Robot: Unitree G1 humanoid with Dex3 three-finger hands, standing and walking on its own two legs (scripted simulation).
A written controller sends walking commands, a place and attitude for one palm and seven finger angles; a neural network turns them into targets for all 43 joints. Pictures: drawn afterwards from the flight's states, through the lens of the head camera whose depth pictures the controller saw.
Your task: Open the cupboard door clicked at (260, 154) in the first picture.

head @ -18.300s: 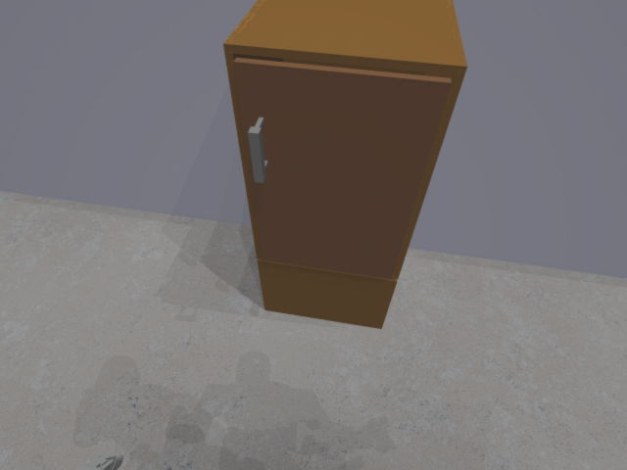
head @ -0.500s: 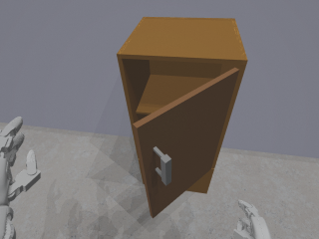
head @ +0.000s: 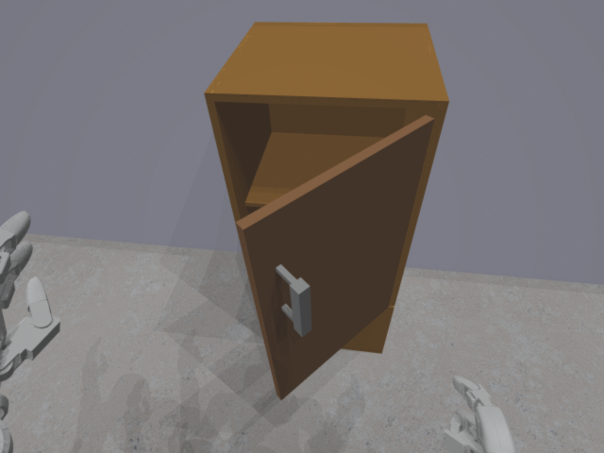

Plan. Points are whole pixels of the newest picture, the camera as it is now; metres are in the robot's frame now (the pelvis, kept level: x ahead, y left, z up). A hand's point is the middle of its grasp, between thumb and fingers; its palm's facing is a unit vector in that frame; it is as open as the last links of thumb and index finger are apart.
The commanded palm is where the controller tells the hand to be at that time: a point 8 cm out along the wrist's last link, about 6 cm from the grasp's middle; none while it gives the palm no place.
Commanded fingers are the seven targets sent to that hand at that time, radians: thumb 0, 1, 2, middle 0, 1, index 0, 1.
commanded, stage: step back with the hand held close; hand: left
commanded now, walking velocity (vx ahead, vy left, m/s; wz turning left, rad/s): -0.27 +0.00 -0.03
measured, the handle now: (293, 300) +0.35 +0.05 -0.01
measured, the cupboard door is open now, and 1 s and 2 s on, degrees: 48 48 48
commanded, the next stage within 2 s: stop stepping back and stand still in 1.18 s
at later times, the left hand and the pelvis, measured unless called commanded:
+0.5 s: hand out of the picture +0.14 +0.29 +0.15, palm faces +0.40 -0.78 -0.49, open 7.4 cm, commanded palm +0.08 +0.33 +0.17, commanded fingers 0.00 0.90 0.90 -0.20 -0.30 -0.20 -0.30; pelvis -0.07 +0.03 -0.01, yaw +0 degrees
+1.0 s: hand out of the picture +0.08 +0.31 +0.16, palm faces +0.45 -0.77 -0.46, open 7.4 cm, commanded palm +0.01 +0.34 +0.17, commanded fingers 0.00 0.90 0.90 -0.20 -0.30 -0.20 -0.30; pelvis -0.12 +0.04 -0.02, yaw +3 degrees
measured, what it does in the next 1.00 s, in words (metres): walks backwards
